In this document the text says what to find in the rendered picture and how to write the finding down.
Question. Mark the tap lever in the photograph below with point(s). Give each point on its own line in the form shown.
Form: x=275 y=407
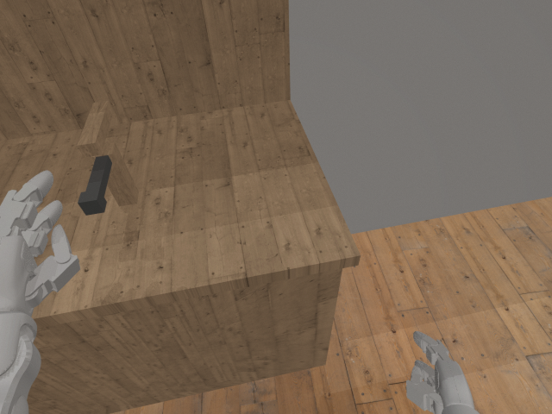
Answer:
x=92 y=200

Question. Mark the left robot hand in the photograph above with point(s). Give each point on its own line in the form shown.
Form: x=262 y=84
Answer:
x=23 y=236

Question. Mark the robot left forearm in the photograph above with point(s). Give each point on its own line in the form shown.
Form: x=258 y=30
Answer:
x=20 y=361

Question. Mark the counter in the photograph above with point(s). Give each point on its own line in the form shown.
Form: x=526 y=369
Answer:
x=219 y=256

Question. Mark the right robot hand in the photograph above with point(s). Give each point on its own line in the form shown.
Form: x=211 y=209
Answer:
x=433 y=390

